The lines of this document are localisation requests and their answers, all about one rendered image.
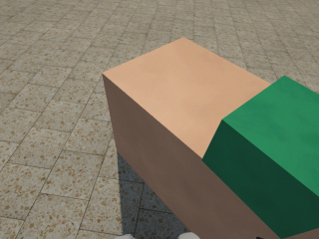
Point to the carton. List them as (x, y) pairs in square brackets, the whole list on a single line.
[(267, 153)]

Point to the pedestal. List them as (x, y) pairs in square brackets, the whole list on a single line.
[(165, 107)]

